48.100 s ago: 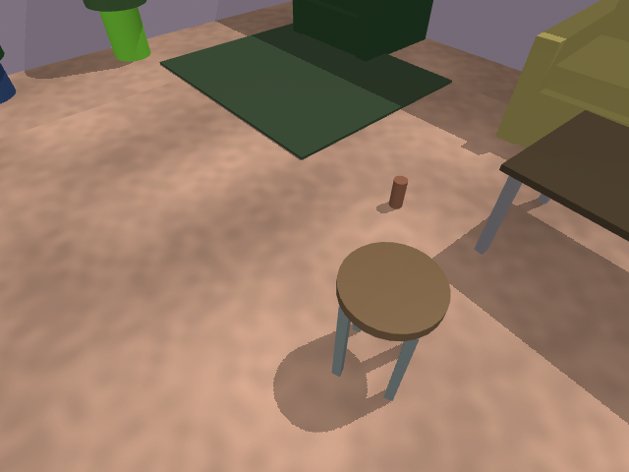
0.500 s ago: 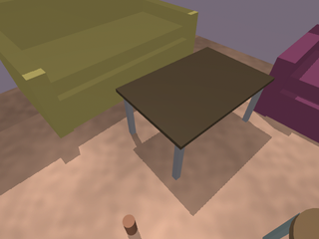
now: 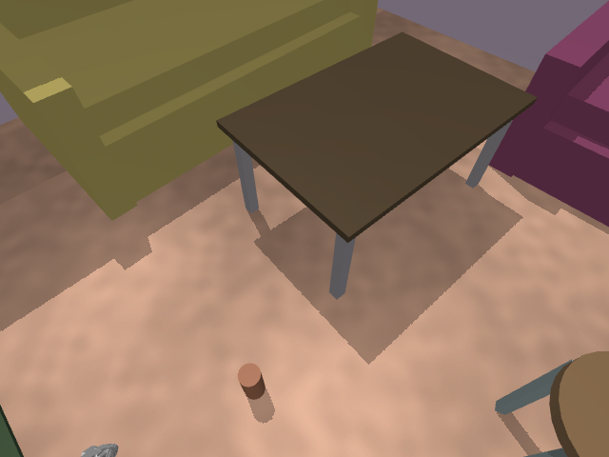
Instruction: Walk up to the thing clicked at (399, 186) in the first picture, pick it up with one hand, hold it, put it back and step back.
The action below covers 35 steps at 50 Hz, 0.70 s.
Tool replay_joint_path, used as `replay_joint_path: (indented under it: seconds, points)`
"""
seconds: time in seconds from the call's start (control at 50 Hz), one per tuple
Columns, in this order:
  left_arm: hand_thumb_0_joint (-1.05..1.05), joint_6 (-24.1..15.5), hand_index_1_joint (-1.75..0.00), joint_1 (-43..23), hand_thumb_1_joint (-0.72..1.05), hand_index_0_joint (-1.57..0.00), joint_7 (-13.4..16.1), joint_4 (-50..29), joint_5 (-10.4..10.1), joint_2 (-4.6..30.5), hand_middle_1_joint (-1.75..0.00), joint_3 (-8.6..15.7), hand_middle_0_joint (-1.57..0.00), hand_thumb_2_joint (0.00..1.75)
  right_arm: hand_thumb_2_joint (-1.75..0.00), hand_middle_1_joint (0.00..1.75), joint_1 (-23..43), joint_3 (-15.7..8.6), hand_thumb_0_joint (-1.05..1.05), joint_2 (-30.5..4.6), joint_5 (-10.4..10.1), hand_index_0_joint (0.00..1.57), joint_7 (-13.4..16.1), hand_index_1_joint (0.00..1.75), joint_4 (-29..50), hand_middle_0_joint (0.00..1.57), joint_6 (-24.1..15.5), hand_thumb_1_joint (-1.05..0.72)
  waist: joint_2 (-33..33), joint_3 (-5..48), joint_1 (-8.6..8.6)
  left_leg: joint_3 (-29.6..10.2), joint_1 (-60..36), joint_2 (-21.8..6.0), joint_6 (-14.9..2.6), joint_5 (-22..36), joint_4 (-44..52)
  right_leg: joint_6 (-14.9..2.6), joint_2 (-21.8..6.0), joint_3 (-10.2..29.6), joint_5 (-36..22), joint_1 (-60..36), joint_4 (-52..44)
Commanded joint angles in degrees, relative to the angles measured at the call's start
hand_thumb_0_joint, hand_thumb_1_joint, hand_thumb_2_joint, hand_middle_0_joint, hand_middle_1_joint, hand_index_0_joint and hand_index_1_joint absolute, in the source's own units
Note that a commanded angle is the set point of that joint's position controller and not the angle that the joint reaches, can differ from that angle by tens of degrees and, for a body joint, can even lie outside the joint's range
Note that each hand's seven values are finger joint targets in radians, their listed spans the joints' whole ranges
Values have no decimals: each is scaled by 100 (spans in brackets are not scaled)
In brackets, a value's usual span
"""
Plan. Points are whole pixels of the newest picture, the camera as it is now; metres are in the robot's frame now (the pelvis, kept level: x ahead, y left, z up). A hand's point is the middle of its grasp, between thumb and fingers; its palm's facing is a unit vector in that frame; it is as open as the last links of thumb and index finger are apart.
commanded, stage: step back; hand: left
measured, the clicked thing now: (252, 382) +0.40 +0.18 -0.69
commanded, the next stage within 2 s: none
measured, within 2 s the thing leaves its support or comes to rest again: neither
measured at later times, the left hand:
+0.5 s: hand out of the picture +0.05 +0.29 -0.17, palm faces -0.09 -0.92 -0.38, open 7.4 cm
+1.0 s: hand out of the picture -0.09 +0.32 -0.16, palm faces -0.02 -0.94 -0.35, open 7.4 cm
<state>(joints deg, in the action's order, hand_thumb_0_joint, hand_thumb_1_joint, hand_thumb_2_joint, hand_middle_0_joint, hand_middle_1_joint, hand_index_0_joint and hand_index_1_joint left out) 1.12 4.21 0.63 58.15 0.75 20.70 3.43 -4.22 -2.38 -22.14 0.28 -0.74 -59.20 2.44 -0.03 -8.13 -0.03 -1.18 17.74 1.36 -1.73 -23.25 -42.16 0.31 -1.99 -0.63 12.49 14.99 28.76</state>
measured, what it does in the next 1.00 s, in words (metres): walks backwards: left foot, then right foot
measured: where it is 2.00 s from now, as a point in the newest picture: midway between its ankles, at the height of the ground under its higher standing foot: outside the picture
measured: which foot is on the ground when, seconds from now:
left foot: up 0.00-0.08, down 0.10-0.54, up 0.56-0.80, down 0.82-1.00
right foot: down 0.00-0.10, up 0.12-0.50, down 0.52-0.84, up 0.86-1.00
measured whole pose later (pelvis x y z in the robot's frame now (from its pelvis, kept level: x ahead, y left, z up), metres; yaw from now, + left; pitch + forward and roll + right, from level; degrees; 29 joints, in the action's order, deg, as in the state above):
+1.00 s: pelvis -0.22 +0.05 +0.00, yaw -2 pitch -2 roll -2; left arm 4.1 7.8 1.0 46.0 0.7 22.9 5.1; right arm -9.8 -1.8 -20.2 2.0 0.3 -49.7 0.9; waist -3.0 -10.0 0.0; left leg -1.2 15.3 0.0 -1.9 -16.3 -33.8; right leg 0.0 7.8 9.5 28.7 28.3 68.8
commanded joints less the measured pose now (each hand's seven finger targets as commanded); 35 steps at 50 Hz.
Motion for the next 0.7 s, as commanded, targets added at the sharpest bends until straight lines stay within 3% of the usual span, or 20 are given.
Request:
replay_joint_path:
  seconds: [0.0,0.02,0.04,0.06,0.08,0.1,0.12,0.14,0.18,0.32,0.42,0.46,0.48,0.5,0.52,0.54,0.56,0.6,0.64,0.68]
  points:
    - [0,-70,-30,-657,90,-20,128,-860,100,1504,-30,273,-20,90,-90,30,-755,-322,0,-1006,-24,20,32,30,400,20,-6,-90,-1000,1114,253,-195,-390,-27,-111,-326,-582,-1274,-1504,1065,-2530,164,-148]
    - [0,-34,-30,-694,90,-20,134,-937,102,1501,-30,253,-20,90,-90,30,-924,-336,0,-981,4,20,44,30,439,20,-40,-90,-981,1173,325,-101,-373,-102,-102,252,269,-1008,-1323,940,-2307,-66,150]
    - [0,28,-30,-670,90,-20,118,-986,61,1476,-30,233,-20,90,-90,30,-1020,-346,0,-994,62,20,59,30,416,20,-91,-90,-682,1097,348,-24,-518,-166,-46,1354,1268,-743,-1034,768,-1904,-52,590]
    - [0,99,-30,-438,90,-20,101,-1029,-4,1228,-30,204,-20,90,-90,30,-862,-399,0,-1187,168,20,84,30,472,20,-133,-90,327,982,195,-783,-643,-668,-105,2685,1968,-477,-375,445,-961,232,1343]
    - [0,137,-30,-271,90,-20,115,-1100,-59,953,-30,158,-20,90,-90,30,-798,-510,0,-1632,283,20,103,30,578,20,-189,-90,1354,941,77,-2129,-1233,-1621,-466,4255,2168,-255,538,371,1434,1248,2201]
    - [0,169,-30,-215,90,-20,169,-1085,-18,1038,-30,187,-20,90,-90,30,-818,-541,0,-1814,207,20,126,30,662,20,-207,-90,932,1054,144,-2008,-1233,-1889,-863,5539,1764,-210,772,880,2395,1339,2874]
    - [0,173,-30,-314,90,-20,217,-1068,5,1057,-30,194,-20,90,-90,30,-751,-547,0,-1872,185,20,150,30,782,20,-204,-90,1102,1195,288,-2405,-1202,-2113,-959,5406,1869,-188,871,1266,2615,1376,3291]
    - [0,175,-30,-324,90,-20,243,-1025,12,1115,-30,209,-20,90,-90,30,-507,-526,0,-1702,163,20,213,30,829,20,-213,-90,867,1135,193,-2107,-1157,-1998,-1004,5031,1820,-210,810,1427,2335,1414,3685]
    - [0,173,-30,96,90,-20,209,-969,-69,1135,-30,190,-20,90,-90,30,-132,-437,0,-1412,189,20,300,30,969,20,-230,-90,931,1037,-120,-1306,-1448,-1445,-745,5156,1462,-176,772,1307,1668,1723,3892]
    - [0,83,-30,-19,90,-20,132,-1357,26,1123,-30,308,-20,90,-90,30,-798,-475,0,-1324,98,20,349,30,1172,20,-232,-90,591,1095,288,-1390,-2021,-1654,-1253,5001,1171,61,559,874,1675,1455,2775]
    - [0,40,-30,356,90,-20,52,-1320,50,1069,-30,379,-20,90,-90,30,-547,-448,0,-1430,78,20,286,30,1369,20,-188,-90,726,1271,144,-1303,-1268,-1535,-1044,3762,1103,-108,399,394,1270,418,1243]
    - [0,0,-30,783,90,-20,44,-1153,86,976,-30,387,-20,90,-90,30,-290,-422,0,-1440,36,20,260,30,1421,20,-151,-90,629,1307,-116,-1116,-749,-1421,-813,3179,832,-235,397,228,205,-353,-89]
    - [0,-44,-30,879,90,-20,59,-1134,127,1120,-30,426,-20,90,-90,30,-260,-364,0,-1284,4,20,241,30,1420,20,-144,-90,373,1322,-144,-1027,-156,-1242,-550,2552,642,-339,144,691,-477,-810,-255]
    - [0,-94,-30,843,90,-20,59,-1236,186,1542,-30,527,-20,90,-90,30,-339,-302,0,-1114,-42,20,224,30,1484,20,-147,-90,-630,1331,-62,-682,762,-590,-180,1443,-98,-749,-720,2013,-1248,-1232,-391]
    - [0,-64,-30,493,90,-20,31,-1339,72,1940,-30,591,-20,90,-90,30,-145,-289,0,-960,-56,20,274,30,1466,20,-102,-90,-1549,992,-196,-81,742,373,95,-810,-1337,-1796,-1865,3063,-2032,-292,-777]
    - [0,-112,-30,355,90,-20,35,-1546,110,1903,-30,581,-20,90,-90,30,-175,-353,0,-1126,2,20,297,30,1389,20,-58,-90,-1270,753,-184,-574,628,337,180,-1406,-2332,-2017,-2062,3356,-2214,216,-773]
    - [0,-111,-30,203,90,-20,61,-1585,23,1625,-30,526,-20,90,-90,30,-354,-355,0,-1171,-11,20,276,30,1304,20,-37,-90,-732,636,-68,-892,619,402,193,-1099,-2732,-1849,-1738,2782,-2213,329,-710]
    - [0,-70,-30,-71,90,-20,109,-1680,61,1418,-30,466,-20,90,-90,30,-619,-323,0,-1122,-65,20,267,30,1181,20,-70,-90,-622,604,71,-750,677,580,207,-729,-2854,-1484,-1203,1828,-2428,217,-461]
    - [0,-32,-30,-115,90,-20,110,-1789,99,1316,-30,450,-20,90,-90,30,-816,-291,0,-1117,-48,20,268,30,1157,20,-112,-90,-708,737,40,-530,544,557,278,-664,-2453,-1348,-916,1398,-2231,14,-309]
    - [0,4,-30,106,90,-20,124,-1826,163,1319,-30,428,-20,90,-90,30,-728,-287,0,-1084,-40,20,259,30,1252,20,-114,-90,-954,875,-81,-347,605,341,282,-743,-1390,-1313,-927,1419,-2203,-527,-190]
